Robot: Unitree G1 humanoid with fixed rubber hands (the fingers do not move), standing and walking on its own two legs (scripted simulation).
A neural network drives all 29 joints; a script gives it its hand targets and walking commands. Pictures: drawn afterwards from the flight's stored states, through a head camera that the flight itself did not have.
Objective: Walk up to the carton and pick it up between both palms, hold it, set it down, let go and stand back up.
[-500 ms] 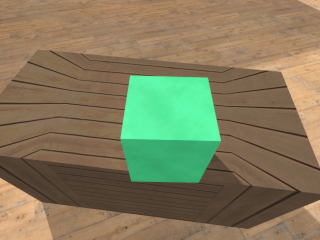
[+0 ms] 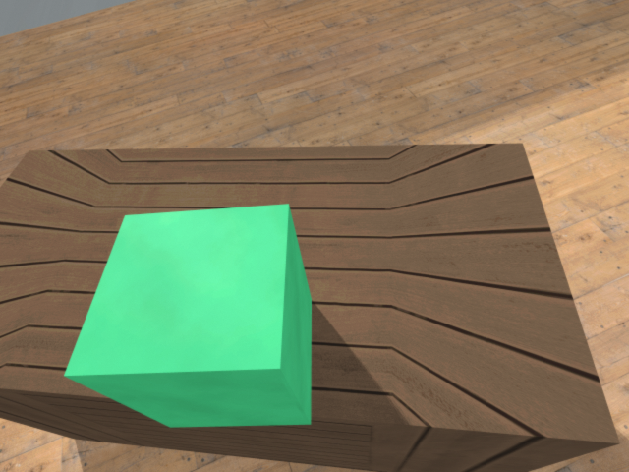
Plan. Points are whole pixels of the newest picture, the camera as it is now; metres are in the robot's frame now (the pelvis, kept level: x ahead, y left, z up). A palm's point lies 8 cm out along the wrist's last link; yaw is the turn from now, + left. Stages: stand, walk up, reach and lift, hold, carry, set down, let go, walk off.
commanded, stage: walk up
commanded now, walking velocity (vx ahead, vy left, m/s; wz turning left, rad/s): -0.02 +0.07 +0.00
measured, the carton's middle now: (223, 326) +0.30 +0.16 +0.00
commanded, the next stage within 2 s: none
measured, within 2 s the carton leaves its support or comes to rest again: neither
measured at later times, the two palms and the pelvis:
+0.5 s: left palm out of the picture -0.08 +0.28 -0.09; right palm out of the picture -0.08 -0.25 -0.16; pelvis -0.10 +0.02 +0.00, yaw +1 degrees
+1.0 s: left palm out of the picture -0.23 +0.33 -0.14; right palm out of the picture -0.22 -0.13 -0.10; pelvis -0.16 +0.09 +0.02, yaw +1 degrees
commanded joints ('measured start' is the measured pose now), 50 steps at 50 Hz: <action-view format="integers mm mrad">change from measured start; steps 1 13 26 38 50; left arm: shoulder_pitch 71 166 120 230 109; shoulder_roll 94 217 210 121 115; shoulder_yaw -7 51 51 63 47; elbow -28 -69 -83 -2 47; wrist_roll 15 23 13 19 15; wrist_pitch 0 69 89 132 81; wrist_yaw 16 41 30 -44 -33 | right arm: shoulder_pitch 124 -118 37 -109 292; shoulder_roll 19 -153 -70 -118 -60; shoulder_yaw -9 -67 -39 8 10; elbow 17 -152 -106 -104 -29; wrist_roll -28 -33 -34 -18 -25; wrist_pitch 60 137 76 11 -64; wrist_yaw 5 73 33 -6 -14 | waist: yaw -26 25 10 118 -70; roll -102 -264 -374 133 97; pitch -51 30 -100 161 -9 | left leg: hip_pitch -62 -255 12 -109 420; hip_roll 42 -63 -62 152 276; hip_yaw -47 -120 66 -129 -243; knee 46 320 -264 -951 -776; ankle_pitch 113 308 2 -32 345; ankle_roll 3 -45 -31 -5 -33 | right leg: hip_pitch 101 -119 6 -283 -472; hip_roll -260 -256 -138 86 -16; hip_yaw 195 283 188 121 114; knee -163 -297 -364 553 500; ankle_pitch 845 -159 -369 -39 5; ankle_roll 7 168 -15 98 151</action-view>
